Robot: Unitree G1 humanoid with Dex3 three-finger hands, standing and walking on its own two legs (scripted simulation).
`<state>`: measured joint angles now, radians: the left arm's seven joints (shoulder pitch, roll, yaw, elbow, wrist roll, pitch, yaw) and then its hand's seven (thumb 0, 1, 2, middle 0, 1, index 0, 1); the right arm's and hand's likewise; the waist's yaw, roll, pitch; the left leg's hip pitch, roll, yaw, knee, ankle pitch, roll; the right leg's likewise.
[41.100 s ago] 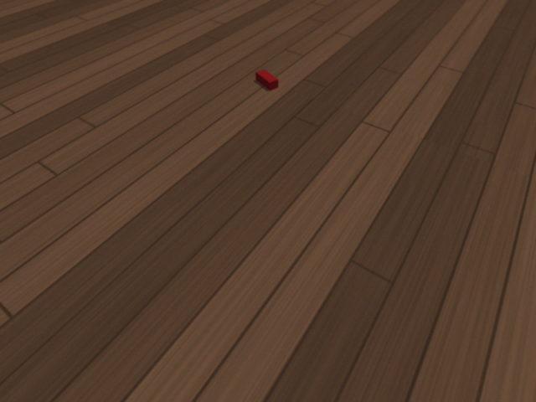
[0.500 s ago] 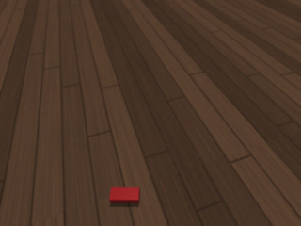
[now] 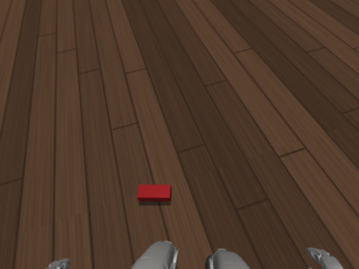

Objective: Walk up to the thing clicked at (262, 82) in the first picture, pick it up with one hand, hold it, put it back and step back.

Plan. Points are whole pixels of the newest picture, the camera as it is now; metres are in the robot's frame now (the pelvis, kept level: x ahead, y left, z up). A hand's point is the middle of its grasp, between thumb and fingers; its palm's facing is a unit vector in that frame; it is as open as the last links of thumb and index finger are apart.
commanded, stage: step back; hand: left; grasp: from above
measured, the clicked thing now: (154, 192) +0.52 +0.21 -0.73
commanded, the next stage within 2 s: none
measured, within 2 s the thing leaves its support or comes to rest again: neither
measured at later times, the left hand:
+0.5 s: hand out of the picture -0.03 +0.31 -0.14, palm faces +0.03 -0.92 -0.39, open 7.4 cm
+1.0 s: hand out of the picture -0.11 +0.32 -0.15, palm faces -0.04 -0.91 -0.40, open 7.4 cm
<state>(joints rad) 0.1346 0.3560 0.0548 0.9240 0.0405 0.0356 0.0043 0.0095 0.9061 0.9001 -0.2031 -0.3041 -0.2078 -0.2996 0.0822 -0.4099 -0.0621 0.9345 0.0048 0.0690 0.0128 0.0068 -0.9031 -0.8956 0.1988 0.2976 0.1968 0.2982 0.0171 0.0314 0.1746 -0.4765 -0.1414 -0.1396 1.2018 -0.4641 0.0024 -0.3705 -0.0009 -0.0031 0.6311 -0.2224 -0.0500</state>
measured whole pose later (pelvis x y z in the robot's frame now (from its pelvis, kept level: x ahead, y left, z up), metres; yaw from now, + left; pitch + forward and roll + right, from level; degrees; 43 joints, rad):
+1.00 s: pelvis -0.26 +0.05 -0.01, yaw -2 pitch -3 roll +3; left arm 0.10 0.40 0.07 0.76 0.02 0.05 0.02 0.01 0.91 0.90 -0.20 -0.30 -0.21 -0.30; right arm 0.12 -0.36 -0.05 0.90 -0.03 0.05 -0.01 0.01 -0.90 -0.90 0.20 0.30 0.20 0.30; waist 0.02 -0.07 0.23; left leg -0.23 -0.07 0.00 0.64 -0.35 0.01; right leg -0.43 -0.03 0.11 0.74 -0.29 0.01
